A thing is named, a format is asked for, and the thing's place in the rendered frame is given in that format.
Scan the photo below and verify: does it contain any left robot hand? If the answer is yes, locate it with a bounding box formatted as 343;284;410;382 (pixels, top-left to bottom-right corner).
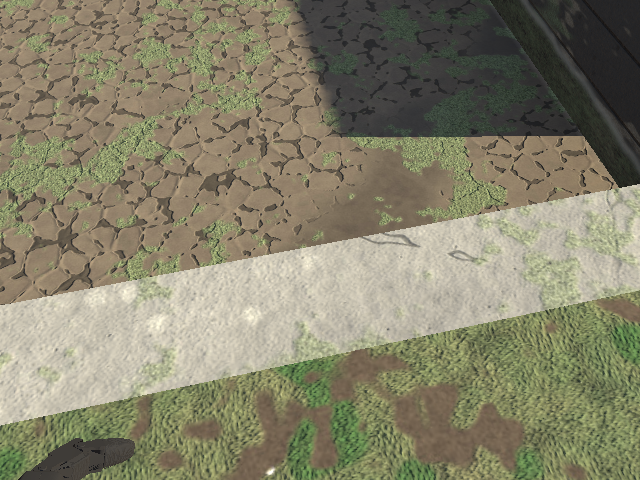
18;438;135;480

